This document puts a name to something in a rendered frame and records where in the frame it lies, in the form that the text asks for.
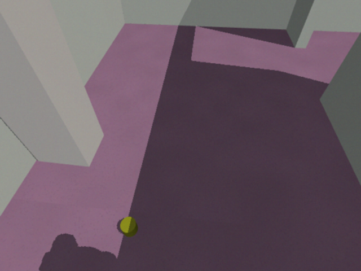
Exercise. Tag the tin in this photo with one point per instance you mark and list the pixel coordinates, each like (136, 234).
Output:
(129, 226)

